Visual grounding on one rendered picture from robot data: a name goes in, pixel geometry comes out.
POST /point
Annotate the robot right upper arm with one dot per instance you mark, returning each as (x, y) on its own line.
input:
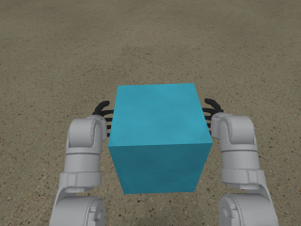
(245, 209)

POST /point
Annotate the carton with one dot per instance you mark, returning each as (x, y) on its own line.
(159, 139)

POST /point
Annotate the right robot forearm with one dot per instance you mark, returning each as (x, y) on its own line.
(240, 160)

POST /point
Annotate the left robot forearm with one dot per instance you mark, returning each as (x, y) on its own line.
(82, 157)

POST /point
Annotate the left robot hand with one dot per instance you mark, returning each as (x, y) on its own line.
(98, 111)

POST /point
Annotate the robot left upper arm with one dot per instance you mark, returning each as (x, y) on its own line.
(79, 211)

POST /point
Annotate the right robot hand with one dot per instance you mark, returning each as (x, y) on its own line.
(217, 109)

